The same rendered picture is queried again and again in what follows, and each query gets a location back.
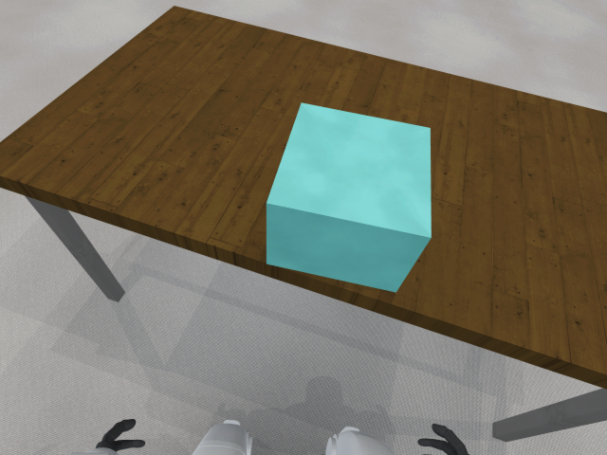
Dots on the right robot hand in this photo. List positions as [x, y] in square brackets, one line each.
[453, 446]

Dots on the left robot hand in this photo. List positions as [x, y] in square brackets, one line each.
[108, 440]

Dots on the left robot thigh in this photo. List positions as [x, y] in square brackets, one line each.
[225, 439]

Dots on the right robot thigh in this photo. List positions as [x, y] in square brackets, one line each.
[353, 442]

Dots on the table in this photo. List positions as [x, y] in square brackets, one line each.
[179, 134]

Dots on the robot thigh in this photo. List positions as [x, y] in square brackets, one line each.
[225, 439]
[353, 442]

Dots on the carton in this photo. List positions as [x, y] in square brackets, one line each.
[351, 200]

